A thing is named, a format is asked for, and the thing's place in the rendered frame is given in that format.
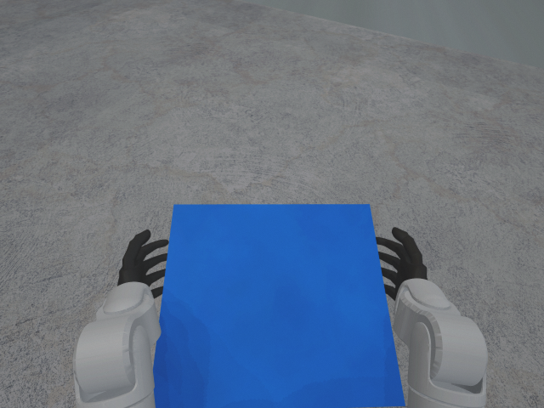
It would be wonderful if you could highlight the left robot hand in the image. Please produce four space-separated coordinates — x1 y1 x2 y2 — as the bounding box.
117 229 169 299

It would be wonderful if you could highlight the left robot forearm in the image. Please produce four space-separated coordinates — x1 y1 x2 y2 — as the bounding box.
72 282 162 408

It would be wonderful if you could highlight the right robot forearm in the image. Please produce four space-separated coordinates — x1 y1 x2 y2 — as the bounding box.
393 278 488 408

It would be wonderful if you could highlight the carton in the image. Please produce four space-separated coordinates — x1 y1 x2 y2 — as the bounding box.
153 204 405 408

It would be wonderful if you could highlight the right robot hand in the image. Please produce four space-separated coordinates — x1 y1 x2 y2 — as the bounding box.
376 227 428 301

